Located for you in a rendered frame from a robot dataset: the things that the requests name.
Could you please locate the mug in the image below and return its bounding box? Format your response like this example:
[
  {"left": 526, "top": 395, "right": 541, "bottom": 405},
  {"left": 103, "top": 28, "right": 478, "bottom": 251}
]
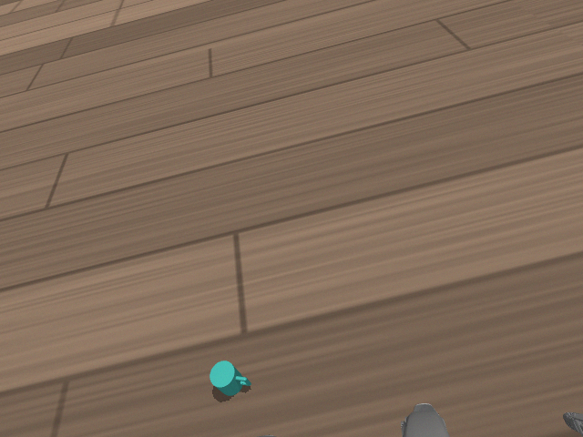
[{"left": 210, "top": 361, "right": 251, "bottom": 396}]

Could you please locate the right robot hand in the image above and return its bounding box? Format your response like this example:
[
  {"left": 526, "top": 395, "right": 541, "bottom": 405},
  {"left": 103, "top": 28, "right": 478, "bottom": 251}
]
[{"left": 563, "top": 412, "right": 583, "bottom": 436}]

